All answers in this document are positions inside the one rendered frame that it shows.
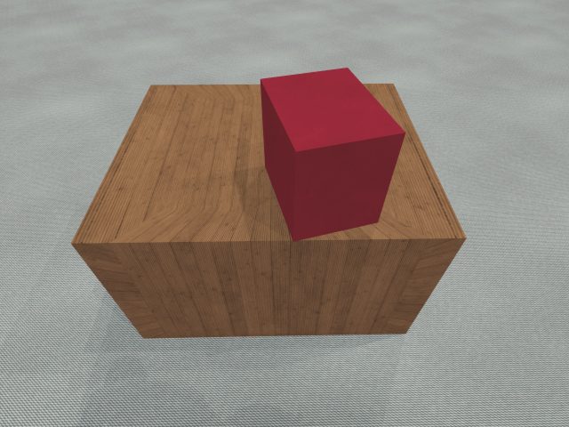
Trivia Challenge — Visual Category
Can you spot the carton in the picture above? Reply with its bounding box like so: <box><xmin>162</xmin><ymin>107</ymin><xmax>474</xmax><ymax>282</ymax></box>
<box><xmin>260</xmin><ymin>68</ymin><xmax>405</xmax><ymax>242</ymax></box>

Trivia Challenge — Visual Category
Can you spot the pedestal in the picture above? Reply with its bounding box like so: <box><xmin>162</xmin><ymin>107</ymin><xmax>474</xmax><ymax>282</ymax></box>
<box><xmin>71</xmin><ymin>84</ymin><xmax>466</xmax><ymax>338</ymax></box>

